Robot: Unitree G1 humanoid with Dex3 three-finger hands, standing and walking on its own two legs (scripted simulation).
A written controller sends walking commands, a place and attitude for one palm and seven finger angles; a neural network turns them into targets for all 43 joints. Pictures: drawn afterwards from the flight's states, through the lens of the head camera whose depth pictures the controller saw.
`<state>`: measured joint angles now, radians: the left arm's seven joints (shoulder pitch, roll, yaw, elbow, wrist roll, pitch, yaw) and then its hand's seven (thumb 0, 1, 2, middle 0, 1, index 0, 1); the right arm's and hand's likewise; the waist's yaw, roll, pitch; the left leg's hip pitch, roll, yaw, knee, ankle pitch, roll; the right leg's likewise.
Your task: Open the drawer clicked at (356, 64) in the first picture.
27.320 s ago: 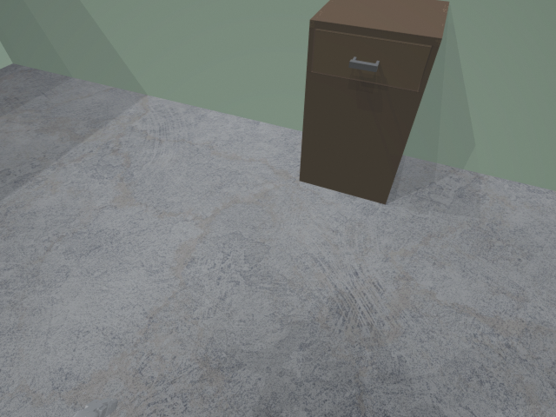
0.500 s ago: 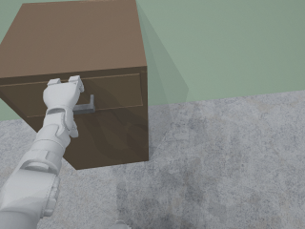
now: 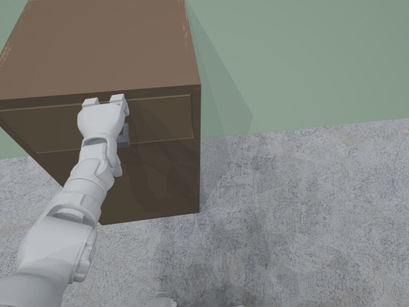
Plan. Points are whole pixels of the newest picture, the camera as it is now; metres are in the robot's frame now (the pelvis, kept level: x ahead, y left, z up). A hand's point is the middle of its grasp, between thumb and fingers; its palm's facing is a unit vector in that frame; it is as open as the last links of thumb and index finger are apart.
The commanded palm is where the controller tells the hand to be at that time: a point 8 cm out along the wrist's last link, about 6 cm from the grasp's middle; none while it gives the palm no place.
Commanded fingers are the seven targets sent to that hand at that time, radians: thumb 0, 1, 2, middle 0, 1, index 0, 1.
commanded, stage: re-aim the fingers above the handle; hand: left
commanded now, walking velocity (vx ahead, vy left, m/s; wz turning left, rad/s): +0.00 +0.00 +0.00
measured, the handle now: (107, 136) +0.52 +0.21 -0.03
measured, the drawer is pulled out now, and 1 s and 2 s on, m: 0.00 0.00 0.00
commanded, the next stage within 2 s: lower the fingers behind the handle in 0.84 s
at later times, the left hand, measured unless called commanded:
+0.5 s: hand (109, 138) +0.47 +0.18 +0.03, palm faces -0.03 -0.06 -1.00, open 13.8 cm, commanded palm +0.45 +0.18 +0.09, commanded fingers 0.00 -0.50 0.30 -0.30 -1.20 -0.30 -1.20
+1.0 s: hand (113, 137) +0.47 +0.18 +0.03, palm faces -0.07 -0.07 -1.00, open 13.8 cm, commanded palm +0.46 +0.18 +0.08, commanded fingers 0.00 -0.50 0.30 -0.30 -1.20 -0.30 -1.20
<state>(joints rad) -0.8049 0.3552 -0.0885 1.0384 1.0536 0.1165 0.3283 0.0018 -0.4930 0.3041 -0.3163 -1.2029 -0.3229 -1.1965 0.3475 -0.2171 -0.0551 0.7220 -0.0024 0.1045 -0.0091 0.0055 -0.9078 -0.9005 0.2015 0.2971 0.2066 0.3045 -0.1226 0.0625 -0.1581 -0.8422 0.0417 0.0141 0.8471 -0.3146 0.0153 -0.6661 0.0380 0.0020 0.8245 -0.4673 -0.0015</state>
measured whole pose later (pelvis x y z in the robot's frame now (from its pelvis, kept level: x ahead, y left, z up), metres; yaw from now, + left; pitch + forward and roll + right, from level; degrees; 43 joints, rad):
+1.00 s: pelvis +0.01 -0.01 +0.00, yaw +1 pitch +17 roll -2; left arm -0.77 0.37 -0.11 1.00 1.04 0.08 0.28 0.00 -0.49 0.30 -0.32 -1.20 -0.32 -1.20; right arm 0.36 -0.24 -0.07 0.73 0.00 0.10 -0.03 0.01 -0.91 -0.90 0.20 0.30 0.21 0.30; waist -0.11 0.06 -0.15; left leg -0.81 0.04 0.00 0.83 -0.32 0.00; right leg -0.64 0.04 -0.01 0.82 -0.48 -0.02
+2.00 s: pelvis -0.02 +0.00 -0.03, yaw -1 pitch +22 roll -3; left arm -0.87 0.36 -0.08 1.16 1.09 0.15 0.42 0.00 -0.49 0.30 -0.32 -1.20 -0.33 -1.24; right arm 0.36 -0.22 -0.05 0.75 -0.02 0.07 -0.01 0.01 -0.91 -0.90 0.20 0.30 0.21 0.30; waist -0.16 0.06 -0.19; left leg -1.05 0.06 -0.01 1.00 -0.34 0.01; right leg -0.87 0.06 -0.01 0.99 -0.51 -0.01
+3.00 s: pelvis -0.01 +0.00 -0.03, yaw -1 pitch +24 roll -3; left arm -0.81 0.35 -0.06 1.11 1.09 0.14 0.46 0.00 0.05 0.54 -0.36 -1.26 -0.34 -1.25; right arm 0.34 -0.21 -0.06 0.75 -0.03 0.08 0.00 0.01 -0.91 -0.90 0.20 0.30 0.21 0.30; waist -0.15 0.07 -0.19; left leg -1.09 0.06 0.00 1.04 -0.38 0.01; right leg -0.91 0.06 -0.01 1.02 -0.53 0.00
